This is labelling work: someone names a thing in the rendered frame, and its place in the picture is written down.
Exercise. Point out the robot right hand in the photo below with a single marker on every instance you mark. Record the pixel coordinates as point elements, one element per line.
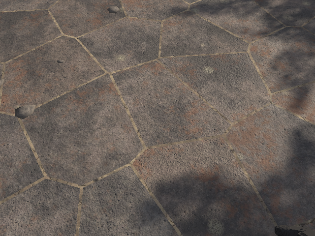
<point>287,230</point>

